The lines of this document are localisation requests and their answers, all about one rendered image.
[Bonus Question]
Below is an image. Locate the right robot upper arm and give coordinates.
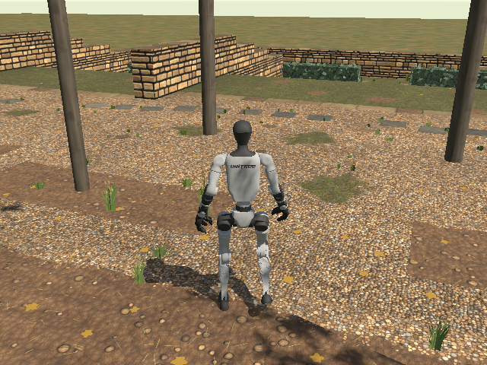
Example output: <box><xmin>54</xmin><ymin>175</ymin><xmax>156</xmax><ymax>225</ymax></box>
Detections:
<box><xmin>259</xmin><ymin>153</ymin><xmax>281</xmax><ymax>195</ymax></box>

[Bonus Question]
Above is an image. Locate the robot left hand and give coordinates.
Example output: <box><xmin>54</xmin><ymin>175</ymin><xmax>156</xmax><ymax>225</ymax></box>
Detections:
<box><xmin>195</xmin><ymin>215</ymin><xmax>212</xmax><ymax>233</ymax></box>

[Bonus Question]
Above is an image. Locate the robot right hand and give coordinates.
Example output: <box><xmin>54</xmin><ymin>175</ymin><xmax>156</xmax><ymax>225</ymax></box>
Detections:
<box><xmin>271</xmin><ymin>207</ymin><xmax>289</xmax><ymax>221</ymax></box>

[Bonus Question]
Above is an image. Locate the left robot forearm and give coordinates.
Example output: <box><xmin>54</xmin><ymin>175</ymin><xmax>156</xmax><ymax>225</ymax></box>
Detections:
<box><xmin>197</xmin><ymin>184</ymin><xmax>213</xmax><ymax>217</ymax></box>

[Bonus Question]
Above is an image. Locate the robot head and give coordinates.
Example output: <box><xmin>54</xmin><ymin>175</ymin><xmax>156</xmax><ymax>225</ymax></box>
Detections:
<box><xmin>230</xmin><ymin>120</ymin><xmax>256</xmax><ymax>157</ymax></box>

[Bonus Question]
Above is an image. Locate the right robot forearm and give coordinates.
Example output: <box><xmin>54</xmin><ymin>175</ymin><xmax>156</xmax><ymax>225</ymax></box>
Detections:
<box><xmin>273</xmin><ymin>184</ymin><xmax>288</xmax><ymax>210</ymax></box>

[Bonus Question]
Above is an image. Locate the left robot upper arm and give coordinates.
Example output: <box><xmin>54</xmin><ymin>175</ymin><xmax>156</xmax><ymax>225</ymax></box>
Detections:
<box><xmin>205</xmin><ymin>154</ymin><xmax>227</xmax><ymax>196</ymax></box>

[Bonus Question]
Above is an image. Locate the robot left shin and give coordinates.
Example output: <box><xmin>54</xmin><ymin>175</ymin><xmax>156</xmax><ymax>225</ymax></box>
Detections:
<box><xmin>218</xmin><ymin>250</ymin><xmax>229</xmax><ymax>300</ymax></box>

